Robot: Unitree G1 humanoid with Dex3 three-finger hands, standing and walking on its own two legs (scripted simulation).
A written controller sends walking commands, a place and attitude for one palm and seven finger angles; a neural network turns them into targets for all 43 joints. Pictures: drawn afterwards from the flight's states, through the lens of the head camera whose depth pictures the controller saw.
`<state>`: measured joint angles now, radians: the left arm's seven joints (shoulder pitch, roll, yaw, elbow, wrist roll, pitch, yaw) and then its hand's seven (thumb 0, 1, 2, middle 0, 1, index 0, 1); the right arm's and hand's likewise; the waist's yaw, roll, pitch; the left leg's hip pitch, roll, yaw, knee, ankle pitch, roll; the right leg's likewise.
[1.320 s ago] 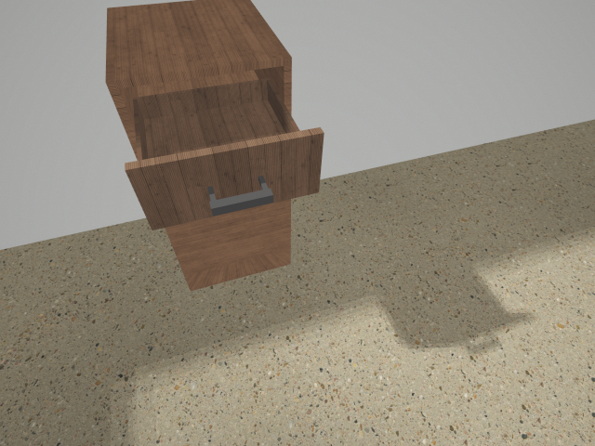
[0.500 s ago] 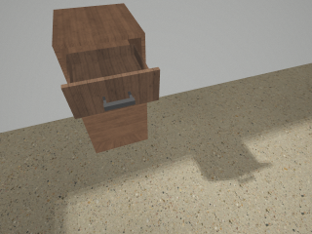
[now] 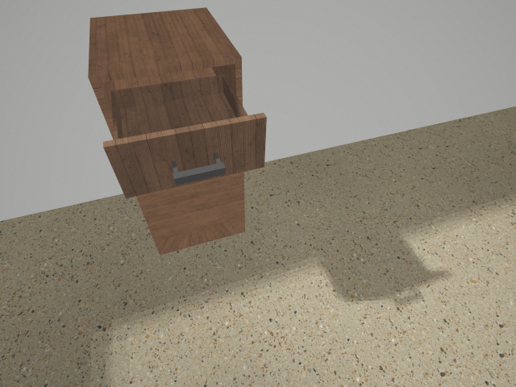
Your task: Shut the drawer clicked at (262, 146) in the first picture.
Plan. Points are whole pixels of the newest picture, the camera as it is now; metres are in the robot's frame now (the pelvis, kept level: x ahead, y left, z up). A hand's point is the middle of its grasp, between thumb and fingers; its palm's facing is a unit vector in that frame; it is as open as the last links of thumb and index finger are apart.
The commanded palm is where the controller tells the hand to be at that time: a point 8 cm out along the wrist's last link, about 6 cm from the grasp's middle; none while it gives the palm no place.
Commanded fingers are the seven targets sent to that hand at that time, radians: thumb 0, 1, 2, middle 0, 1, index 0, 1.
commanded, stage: look at it before walking up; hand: left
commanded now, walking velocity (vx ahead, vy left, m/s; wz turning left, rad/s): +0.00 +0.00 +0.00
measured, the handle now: (197, 167) +0.57 +0.18 -0.02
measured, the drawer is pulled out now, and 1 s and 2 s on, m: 0.28 0.28 0.28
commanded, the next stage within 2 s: turn to face it in 0.22 s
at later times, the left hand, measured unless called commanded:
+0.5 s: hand out of the picture +0.07 +0.23 -0.16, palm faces +0.02 -0.95 -0.31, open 7.4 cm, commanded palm none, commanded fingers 0.00 0.90 0.90 -0.20 -0.30 -0.20 -0.30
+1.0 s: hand out of the picture -0.03 +0.21 -0.17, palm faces +0.26 -0.93 -0.25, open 7.4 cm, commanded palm none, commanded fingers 0.00 0.90 0.90 -0.20 -0.30 -0.20 -0.30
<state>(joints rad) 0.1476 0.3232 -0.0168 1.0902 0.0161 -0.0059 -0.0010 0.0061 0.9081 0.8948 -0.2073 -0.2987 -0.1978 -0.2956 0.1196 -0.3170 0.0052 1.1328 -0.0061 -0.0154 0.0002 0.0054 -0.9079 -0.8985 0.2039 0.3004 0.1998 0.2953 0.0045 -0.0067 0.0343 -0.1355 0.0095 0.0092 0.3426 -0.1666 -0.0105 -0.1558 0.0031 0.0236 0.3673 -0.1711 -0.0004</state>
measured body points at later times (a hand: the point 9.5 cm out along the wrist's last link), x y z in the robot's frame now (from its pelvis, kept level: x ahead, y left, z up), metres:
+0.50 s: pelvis +0.00 +0.00 +0.00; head +0.01 +0.00 +0.45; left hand +0.07 +0.28 -0.14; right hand +0.08 -0.28 -0.14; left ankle +0.01 +0.13 -0.75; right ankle +0.02 -0.12 -0.75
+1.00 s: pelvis -0.05 +0.00 -0.01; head -0.03 +0.00 +0.44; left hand -0.04 +0.26 -0.15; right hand +0.03 -0.23 -0.16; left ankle +0.01 +0.12 -0.75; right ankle -0.05 -0.13 -0.72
